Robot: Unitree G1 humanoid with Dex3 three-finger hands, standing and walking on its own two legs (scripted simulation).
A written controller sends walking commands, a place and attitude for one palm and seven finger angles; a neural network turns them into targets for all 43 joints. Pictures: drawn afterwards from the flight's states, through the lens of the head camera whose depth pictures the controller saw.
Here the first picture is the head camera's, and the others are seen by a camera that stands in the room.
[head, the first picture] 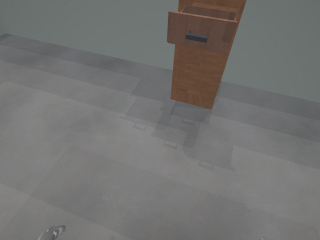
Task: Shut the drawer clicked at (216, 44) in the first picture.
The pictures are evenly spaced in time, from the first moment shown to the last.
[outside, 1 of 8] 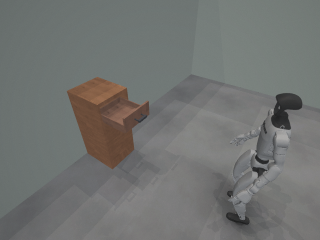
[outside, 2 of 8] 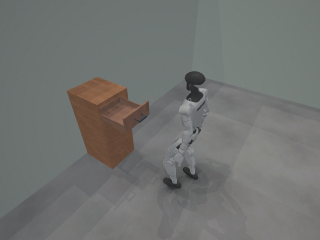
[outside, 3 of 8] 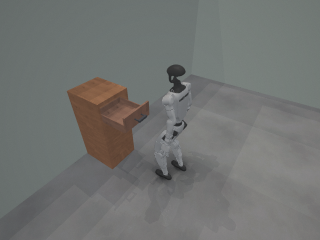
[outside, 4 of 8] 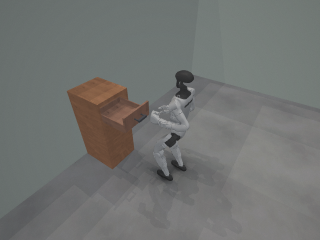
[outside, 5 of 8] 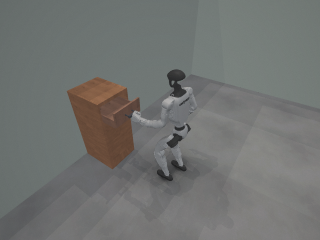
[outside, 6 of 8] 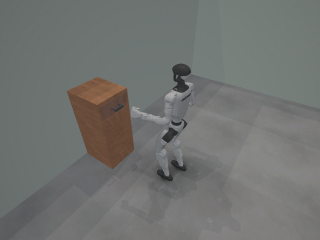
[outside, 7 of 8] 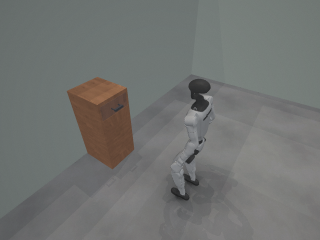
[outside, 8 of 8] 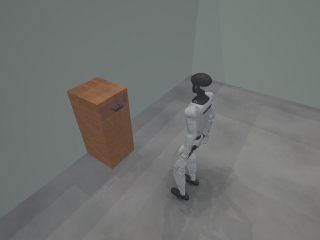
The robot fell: no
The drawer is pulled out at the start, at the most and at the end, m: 0.30 0.30 0.00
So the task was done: yes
